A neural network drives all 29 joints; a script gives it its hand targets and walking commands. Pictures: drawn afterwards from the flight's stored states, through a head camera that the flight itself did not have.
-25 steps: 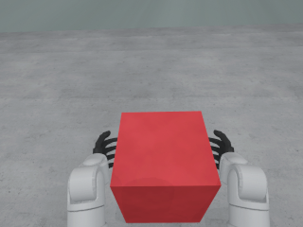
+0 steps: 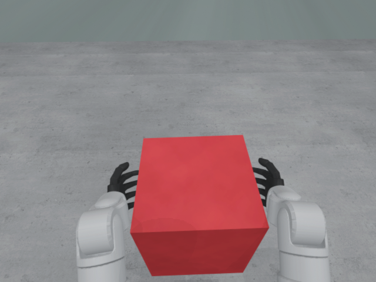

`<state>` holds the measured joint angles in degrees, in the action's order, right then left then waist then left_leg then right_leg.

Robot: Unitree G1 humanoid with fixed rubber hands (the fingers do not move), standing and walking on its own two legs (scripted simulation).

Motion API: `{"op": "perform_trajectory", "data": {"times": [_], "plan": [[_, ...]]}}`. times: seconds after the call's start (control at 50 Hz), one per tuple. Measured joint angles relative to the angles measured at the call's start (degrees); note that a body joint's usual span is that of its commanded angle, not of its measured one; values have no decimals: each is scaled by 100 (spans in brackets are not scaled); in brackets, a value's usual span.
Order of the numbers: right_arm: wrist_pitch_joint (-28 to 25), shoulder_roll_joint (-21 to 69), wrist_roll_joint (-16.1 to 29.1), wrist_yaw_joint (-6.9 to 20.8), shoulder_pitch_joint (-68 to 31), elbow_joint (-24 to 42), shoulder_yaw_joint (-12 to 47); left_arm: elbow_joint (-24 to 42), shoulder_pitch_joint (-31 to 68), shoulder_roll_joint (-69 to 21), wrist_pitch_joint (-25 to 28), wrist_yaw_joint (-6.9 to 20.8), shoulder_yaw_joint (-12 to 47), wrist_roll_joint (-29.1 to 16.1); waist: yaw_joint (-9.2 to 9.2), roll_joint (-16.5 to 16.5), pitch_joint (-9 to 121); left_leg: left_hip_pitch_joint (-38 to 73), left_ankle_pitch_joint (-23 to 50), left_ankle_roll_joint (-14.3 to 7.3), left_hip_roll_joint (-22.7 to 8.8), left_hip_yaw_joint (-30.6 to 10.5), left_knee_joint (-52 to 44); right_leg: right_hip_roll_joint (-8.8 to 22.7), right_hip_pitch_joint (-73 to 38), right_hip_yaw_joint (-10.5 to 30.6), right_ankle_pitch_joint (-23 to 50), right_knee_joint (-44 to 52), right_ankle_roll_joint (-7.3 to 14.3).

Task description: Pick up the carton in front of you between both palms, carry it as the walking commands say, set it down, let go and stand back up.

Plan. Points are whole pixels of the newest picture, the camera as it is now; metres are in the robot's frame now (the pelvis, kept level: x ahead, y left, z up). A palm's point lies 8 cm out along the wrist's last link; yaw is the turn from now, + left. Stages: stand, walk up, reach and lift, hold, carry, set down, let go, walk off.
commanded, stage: carry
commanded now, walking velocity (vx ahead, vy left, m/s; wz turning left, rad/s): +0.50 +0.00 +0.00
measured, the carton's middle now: (195, 208) +0.28 +0.00 +0.00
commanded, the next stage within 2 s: none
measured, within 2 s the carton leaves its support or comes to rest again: neither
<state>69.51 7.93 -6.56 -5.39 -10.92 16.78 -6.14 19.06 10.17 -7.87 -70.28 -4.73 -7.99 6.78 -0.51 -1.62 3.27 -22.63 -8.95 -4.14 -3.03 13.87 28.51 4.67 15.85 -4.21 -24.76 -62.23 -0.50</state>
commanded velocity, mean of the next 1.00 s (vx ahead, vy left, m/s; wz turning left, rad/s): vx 0.04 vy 0.00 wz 0.00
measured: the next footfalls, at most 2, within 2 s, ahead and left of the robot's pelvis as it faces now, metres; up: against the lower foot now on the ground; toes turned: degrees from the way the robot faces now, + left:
right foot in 0.34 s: +0.39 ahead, -0.11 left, +0.00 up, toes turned +15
left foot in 0.58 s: +0.31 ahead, +0.11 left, +0.00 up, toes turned +5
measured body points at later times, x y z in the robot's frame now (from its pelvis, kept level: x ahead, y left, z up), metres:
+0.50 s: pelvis +0.27 -0.02 +0.01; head +0.30 -0.04 +0.45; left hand +0.55 +0.14 +0.07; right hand +0.57 -0.16 +0.06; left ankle +0.18 +0.09 -0.71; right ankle +0.35 -0.10 -0.73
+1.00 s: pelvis +0.36 +0.01 +0.00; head +0.34 +0.01 +0.45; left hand +0.63 +0.18 +0.08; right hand +0.65 -0.13 +0.08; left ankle +0.28 +0.11 -0.73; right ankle +0.36 -0.10 -0.73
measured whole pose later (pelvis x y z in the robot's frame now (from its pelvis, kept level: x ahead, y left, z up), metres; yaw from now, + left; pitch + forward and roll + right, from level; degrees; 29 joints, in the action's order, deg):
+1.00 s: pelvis +0.36 +0.01 +0.00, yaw +3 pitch +3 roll -1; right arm 69.7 7.8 -7.3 -4.9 -10.5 16.0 -6.9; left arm 16.2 10.7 -7.8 -69.5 -4.7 -7.2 7.1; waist 0.2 0.4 6.8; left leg -10.7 -22.9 0.2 -3.1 8.1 30.4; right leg 4.1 17.6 -10.9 -17.3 -32.0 0.2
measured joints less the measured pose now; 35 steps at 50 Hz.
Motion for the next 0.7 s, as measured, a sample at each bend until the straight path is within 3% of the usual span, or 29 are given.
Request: {"op": "perform_trajectory", "data": {"times": [0.06, 0.16, 0.28, 0.34, 0.38, 0.42, 0.46, 0.52, 0.56, 0.6, 0.7], "plan": [[-19, -13, 27, 3, 99, 65, -40, -40, -7, 10, 23, -5, 101, 16, -11, 61, -111, 495, -7, 19, 27, -37, -557, 13, 921, -23, 550, -201, 112], [-114, -24, 84, 9, 171, 358, -79, 146, -2, 8, 137, -19, 222, 4, -16, 121, -113, 1245, -143, 89, 57, -144, -1229, 136, 1722, -112, 1201, 992, 12], [-90, -13, 65, 43, 91, 532, -38, 418, -10, 9, 109, -31, 199, -16, 87, 101, -38, 2044, -745, 345, 23, -174, -1328, -40, 1653, -442, 2103, 2833, -37], [-26, -12, 2, 63, 83, 485, -21, 372, 13, 7, 34, -38, 179, -16, 96, 83, -5, 2310, -1352, 525, -14, -180, -802, -207, 1089, -760, 2979, 3816, -26], [-11, -16, -20, 80, 23, 371, -131, 144, 93, -7, 89, -35, 202, 6, 116, 277, -9, 2055, -1647, 632, -223, -272, 186, -324, 854, -902, 2395, 3804, 385], [-9, -7, -46, 81, -49, 225, -246, -133, 211, -28, 160, -25, 177, 22, 117, 420, -132, 1493, -2003, 695, -205, -678, 1313, -353, 808, -953, 1986, 3654, 568], [-24, -1, -74, 77, -14, 156, -246, -259, 207, -31, 197, -16, 156, 10, 89, 427, -249, 1094, -2277, 656, -80, -888, 1589, -307, 659, -933, 2048, 3800, 424], [-64, -12, -54, 45, 41, 189, -162, -200, 113, -14, 253, -9, 150, -30, 66, 379, -383, 815, -2116, 598, -14, -918, 792, -276, 440, -891, 1961, 4039, 471], [-107, -14, -37, 29, 59, 262, -109, -87, 49, -4, 305, -5, 152, -55, 57, 364, -424, 751, -1550, 592, -33, -839, 184, -268, 337, -861, 1890, 4055, 453], [-133, -16, -19, 12, 101, 337, -44, 25, -39, 8, 343, -6, 171, -72, 63, 390, -373, 886, -538, 600, -110, -766, -238, -299, 250, -828, 1730, 3930, 403], [-67, -22, -15, -6, 127, 402, 5, 115, -57, 15, 252, -5, 167, -70, 71, 257, 46, 1158, -901, 524, -80, -703, -200, -233, 100, -780, 1309, 3649, 258]]}}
